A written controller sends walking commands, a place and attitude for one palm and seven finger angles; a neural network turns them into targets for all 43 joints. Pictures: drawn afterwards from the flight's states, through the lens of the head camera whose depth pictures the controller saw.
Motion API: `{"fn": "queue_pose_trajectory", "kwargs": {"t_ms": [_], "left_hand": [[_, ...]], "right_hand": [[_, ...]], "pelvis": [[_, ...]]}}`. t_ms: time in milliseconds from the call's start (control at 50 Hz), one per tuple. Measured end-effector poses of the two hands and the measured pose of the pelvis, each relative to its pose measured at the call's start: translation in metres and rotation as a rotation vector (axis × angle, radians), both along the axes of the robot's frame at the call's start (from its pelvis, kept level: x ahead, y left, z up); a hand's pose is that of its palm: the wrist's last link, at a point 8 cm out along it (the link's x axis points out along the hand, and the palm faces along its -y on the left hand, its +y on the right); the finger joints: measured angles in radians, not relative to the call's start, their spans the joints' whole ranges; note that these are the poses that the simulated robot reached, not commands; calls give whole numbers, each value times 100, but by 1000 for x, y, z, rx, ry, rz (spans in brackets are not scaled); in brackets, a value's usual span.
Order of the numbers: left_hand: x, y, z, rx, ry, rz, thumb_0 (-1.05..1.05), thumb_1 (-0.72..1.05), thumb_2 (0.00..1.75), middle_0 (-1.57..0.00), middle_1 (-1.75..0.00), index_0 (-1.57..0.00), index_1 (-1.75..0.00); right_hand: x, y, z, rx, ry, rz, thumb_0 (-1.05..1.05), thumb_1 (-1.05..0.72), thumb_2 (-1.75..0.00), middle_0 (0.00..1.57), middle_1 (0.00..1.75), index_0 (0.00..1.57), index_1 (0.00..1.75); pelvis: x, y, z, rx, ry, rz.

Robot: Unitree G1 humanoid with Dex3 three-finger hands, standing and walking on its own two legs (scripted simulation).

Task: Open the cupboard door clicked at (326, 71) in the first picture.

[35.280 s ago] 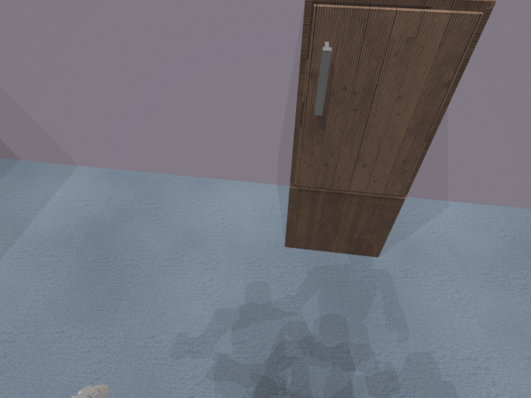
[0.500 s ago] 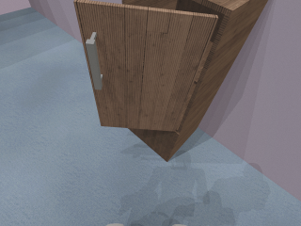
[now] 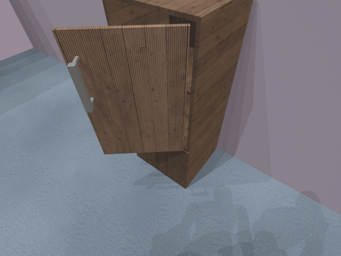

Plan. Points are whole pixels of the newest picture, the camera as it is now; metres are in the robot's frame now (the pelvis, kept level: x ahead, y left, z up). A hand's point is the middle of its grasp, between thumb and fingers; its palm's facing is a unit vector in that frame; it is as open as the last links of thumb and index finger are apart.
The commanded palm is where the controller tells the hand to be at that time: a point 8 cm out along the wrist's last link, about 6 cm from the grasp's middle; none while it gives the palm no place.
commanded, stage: come to a stop and stand still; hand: left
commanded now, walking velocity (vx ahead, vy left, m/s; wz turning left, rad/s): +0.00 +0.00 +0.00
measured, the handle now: (83, 85) +0.60 +0.30 +0.08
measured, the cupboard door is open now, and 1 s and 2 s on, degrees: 40 40 40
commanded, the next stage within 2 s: look again from close up in 0.28 s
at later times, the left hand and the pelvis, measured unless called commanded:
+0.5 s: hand out of the picture -0.02 +0.15 -0.18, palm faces +0.03 -0.98 -0.17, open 7.4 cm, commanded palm none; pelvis +0.00 +0.00 +0.00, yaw +0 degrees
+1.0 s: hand out of the picture +0.00 +0.20 -0.18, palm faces -0.01 -0.98 -0.20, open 7.4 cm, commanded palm none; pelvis -0.01 +0.02 +0.00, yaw -1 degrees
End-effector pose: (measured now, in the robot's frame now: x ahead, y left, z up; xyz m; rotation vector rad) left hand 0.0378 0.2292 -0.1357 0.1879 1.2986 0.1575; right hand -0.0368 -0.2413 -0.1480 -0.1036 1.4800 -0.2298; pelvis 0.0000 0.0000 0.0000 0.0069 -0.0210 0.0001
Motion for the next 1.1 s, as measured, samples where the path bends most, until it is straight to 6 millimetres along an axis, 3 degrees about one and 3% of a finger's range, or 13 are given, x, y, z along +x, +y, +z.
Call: {"fn": "queue_pose_trajectory", "kwargs": {"t_ms": [140, 280, 420, 520, 640, 820, 1100], "left_hand": [[-18, -12, -13, -31, 53, 33, 1, 95, 90, -20, -30, -20, -30], [-42, -25, -11, -53, 110, 56, 1, 93, 90, -20, -30, -20, -30], [-58, -35, -10, -58, 127, 62, 1, 92, 90, -20, -30, -20, -30], [-61, -28, -13, -57, 116, 38, 1, 91, 90, -20, -30, -20, -30], [-46, -8, -14, -38, 59, 27, 1, 91, 90, -20, -30, -20, -30], [-32, 14, -12, -22, 16, -2, 1, 91, 90, -20, -30, -20, -30], [-48, 19, -16, -37, 68, 17, 1, 91, 90, -20, -30, -20, -30]], "right_hand": [[-4, 10, -1, 14, 27, 28, 0, -91, -90, 20, 30, 20, 30], [16, 23, -2, 48, -19, 53, 0, -91, -90, 20, 30, 20, 30], [31, 14, -3, 34, -48, 78, 1, -93, -89, 20, 30, 20, 30], [47, 14, -4, 14, -137, 84, 1, -92, -90, 20, 30, 20, 30], [56, 22, -3, 1, -193, 97, 1, -93, -90, 20, 30, 20, 30], [45, 31, 3, -3, -180, 104, 0, -93, -90, 20, 30, 20, 30], [23, 42, -2, 25, -97, 103, 0, -91, -90, 20, 30, 20, 30]], "pelvis": [[1, -9, -4, -14, 5, 17], [-1, -12, 0, -6, -3, 5], [0, -10, 0, -16, 4, 1], [-2, 0, -5, -23, 3, -7], [-3, 9, -7, -12, -12, -14], [-9, 17, -5, -7, -8, -22], [-8, 23, -7, -9, 1, -8]]}}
